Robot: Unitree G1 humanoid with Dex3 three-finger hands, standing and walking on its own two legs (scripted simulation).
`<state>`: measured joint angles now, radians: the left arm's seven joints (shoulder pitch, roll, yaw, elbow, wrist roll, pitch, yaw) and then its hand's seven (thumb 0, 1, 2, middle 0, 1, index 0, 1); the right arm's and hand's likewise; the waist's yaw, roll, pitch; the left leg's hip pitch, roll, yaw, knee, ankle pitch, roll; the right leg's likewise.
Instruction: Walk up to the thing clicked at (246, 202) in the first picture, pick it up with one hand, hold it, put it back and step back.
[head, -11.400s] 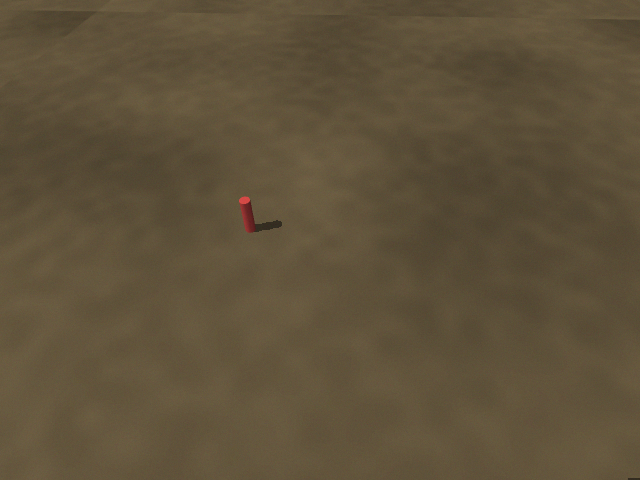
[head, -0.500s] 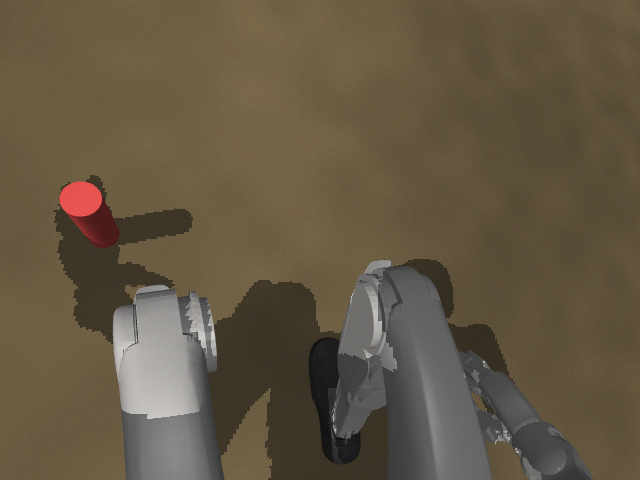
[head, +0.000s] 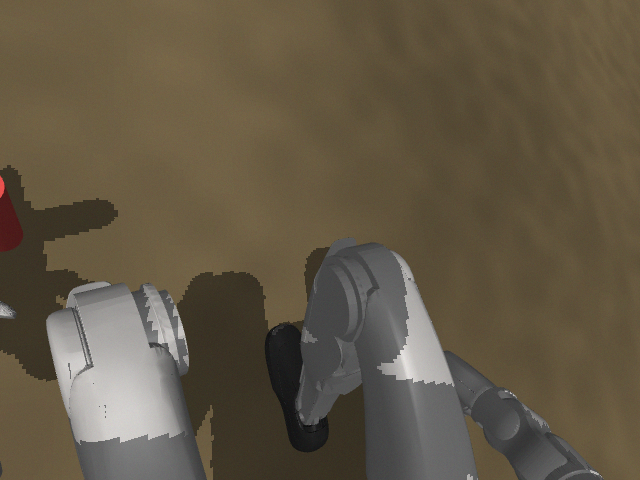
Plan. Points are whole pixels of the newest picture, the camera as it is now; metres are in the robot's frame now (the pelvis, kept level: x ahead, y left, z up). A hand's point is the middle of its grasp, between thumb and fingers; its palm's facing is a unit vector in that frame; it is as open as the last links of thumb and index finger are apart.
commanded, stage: close in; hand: left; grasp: from the side
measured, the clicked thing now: out of the picture +0.44 +0.27 -0.20
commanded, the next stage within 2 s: rest palm in 0.34 s
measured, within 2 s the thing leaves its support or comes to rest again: leaves its support in 1.60 s
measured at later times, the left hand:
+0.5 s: hand out of the picture +0.42 +0.26 -0.18, palm faces +0.21 -0.98 +0.02, open 17.1 cm
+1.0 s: hand (4, 217) +0.43 +0.25 -0.18, palm faces +0.26 -0.97 +0.00, open 8.9 cm
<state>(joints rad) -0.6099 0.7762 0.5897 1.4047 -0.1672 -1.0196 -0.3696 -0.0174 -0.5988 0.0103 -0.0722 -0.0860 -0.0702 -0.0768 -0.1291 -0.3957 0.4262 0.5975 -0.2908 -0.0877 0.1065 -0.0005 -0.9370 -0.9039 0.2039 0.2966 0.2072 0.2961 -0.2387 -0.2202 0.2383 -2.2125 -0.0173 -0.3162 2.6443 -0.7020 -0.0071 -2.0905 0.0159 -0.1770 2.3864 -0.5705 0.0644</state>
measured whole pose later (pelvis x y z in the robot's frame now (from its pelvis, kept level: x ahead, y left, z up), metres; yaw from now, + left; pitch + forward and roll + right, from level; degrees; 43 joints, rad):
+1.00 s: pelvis +0.00 +0.01 +0.00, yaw -3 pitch +11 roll -20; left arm -0.66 0.84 0.43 1.52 -0.03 -1.18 0.04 0.00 0.30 0.59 -0.56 -0.54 -0.55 -0.54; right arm -0.18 -0.37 0.54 0.55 -0.39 0.00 0.16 0.00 -0.88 -0.89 0.20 0.30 0.21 0.29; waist -0.28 -0.28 0.32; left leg -2.20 -0.01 -0.39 2.68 -0.73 0.01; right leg -2.05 0.05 -0.24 2.35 -0.56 0.08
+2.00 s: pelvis +0.00 +0.00 +0.02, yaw +0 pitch +18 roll -17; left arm -0.62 0.69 0.36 1.11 -0.06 -0.91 -0.04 0.01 0.13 1.08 -0.98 -1.07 -0.98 -1.08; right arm -0.05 -0.35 0.36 0.58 -0.27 0.04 0.16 0.00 -0.89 -0.89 0.20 0.30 0.21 0.30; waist -0.21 -0.17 0.15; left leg -2.23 -0.01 -0.30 2.58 -0.70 0.01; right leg -2.09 0.01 -0.18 2.32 -0.58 0.05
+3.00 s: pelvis +0.02 -0.02 +0.08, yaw +8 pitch +32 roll -6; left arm -0.65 0.43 0.38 0.90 -0.11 -0.59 -0.21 0.01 0.12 1.10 -0.99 -1.06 -0.99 -1.07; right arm 0.09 -0.30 0.06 0.64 -0.08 0.04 0.06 0.00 -0.89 -0.89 0.20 0.30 0.20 0.29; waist -0.13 -0.01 -0.11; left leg -2.16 0.00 -0.12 2.31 -0.70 -0.03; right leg -2.13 -0.05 -0.04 2.22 -0.64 0.03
